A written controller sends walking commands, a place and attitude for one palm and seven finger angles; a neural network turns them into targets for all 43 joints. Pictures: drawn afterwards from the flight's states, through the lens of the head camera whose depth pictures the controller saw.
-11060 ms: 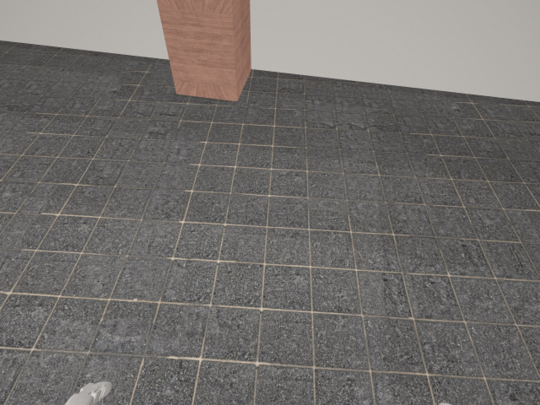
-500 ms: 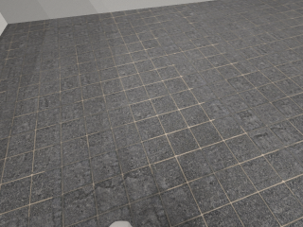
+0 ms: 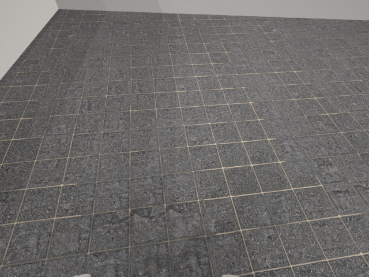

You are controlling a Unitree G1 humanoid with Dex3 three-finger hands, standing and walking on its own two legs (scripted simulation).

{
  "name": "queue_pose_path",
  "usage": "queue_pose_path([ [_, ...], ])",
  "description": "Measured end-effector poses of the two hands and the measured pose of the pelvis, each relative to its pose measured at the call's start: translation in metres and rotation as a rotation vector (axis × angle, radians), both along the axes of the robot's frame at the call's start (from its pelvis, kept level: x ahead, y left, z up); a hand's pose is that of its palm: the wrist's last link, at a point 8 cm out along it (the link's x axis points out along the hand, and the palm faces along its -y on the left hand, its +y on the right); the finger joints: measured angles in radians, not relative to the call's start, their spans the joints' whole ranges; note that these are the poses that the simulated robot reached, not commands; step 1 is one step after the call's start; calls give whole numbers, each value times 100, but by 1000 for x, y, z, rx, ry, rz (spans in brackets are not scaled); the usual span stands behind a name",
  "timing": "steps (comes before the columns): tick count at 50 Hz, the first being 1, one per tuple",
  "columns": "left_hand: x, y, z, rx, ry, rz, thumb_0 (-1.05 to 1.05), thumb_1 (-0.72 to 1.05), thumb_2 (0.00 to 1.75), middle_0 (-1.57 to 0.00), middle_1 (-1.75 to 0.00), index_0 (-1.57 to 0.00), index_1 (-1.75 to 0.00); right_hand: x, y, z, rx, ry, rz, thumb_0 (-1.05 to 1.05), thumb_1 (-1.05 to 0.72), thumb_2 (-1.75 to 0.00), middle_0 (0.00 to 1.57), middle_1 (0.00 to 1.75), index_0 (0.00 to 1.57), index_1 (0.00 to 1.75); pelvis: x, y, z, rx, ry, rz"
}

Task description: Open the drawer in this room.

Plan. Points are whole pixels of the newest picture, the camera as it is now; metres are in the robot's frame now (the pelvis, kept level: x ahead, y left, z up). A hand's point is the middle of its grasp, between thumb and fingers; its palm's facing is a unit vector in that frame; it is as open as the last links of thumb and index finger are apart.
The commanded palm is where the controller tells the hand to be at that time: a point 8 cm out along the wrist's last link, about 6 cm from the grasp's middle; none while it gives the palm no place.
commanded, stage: turn or walk to find it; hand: left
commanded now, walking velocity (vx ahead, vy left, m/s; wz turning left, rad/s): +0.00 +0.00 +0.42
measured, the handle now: out of the picture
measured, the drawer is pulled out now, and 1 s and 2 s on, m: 0.00 0.00 0.00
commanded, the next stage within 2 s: none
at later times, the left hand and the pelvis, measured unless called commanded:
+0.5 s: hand out of the picture -0.02 +0.15 -0.16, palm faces +0.27 -0.93 -0.25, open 7.3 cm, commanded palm none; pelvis -0.04 -0.05 +0.00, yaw +14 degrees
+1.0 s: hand out of the picture -0.09 +0.21 -0.17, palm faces +0.46 -0.85 -0.25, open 7.4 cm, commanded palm none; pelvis -0.07 -0.02 +0.00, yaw +25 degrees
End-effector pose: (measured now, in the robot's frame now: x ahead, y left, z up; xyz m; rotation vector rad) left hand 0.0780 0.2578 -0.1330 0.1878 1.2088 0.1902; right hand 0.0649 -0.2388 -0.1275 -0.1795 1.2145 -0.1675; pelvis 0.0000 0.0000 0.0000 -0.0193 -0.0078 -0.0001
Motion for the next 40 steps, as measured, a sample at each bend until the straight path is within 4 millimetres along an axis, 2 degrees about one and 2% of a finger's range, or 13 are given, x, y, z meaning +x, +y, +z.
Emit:
queue_pose_path([
  [5,11,-24,8,14,-66,-7,1,91,90,-19,-30,-20,-30,-30,-19,-17,26,74,-7,0,-90,-90,21,30,20,30,-10,-18,-5,15,8,41],
  [8,8,-41,10,33,-108,0,1,91,90,-20,-30,-20,-30,-43,-37,-32,45,109,-6,0,-90,-90,21,30,20,30,-15,-34,-12,30,11,65],
  [10,-2,-51,14,40,-112,7,0,91,90,-20,-30,-20,-30,-48,-46,-36,49,130,1,1,-91,-90,20,30,20,30,-20,-41,-11,28,1,88],
  [15,-39,-65,22,40,-76,78,0,91,90,-20,-30,-20,-30,-46,-64,-31,47,152,44,1,-91,-90,20,30,20,30,-26,-52,-3,51,-9,144],
  [21,-82,-72,16,21,-33,167,1,91,90,-20,-30,-20,-30,-36,-70,-26,22,171,119,1,-91,-90,20,30,20,29,-32,-56,-1,53,-9,212],
  [27,-137,-61,2,-4,36,266,1,91,90,-20,-30,-21,-30,-4,-50,-18,-12,139,225,1,-91,-90,20,30,20,29,-42,-46,-4,42,0,270],
  [34,-207,-29,-30,-40,129,387,1,91,90,-20,-30,-20,-30,42,5,-8,-48,-15,365,1,-91,-90,20,30,20,29,-61,-19,-18,21,2,333],
  [37,-222,-19,-27,-42,160,417,1,91,90,-20,-30,-20,-30,47,25,3,-47,-51,403,0,-91,-90,20,30,20,29,-65,-12,-12,6,-3,346],
  [40,-224,-11,-18,-42,141,437,1,91,90,-20,-30,-20,-30,46,38,9,-41,-56,428,0,-91,-90,20,30,20,30,-68,-7,-4,-9,-1,371],
])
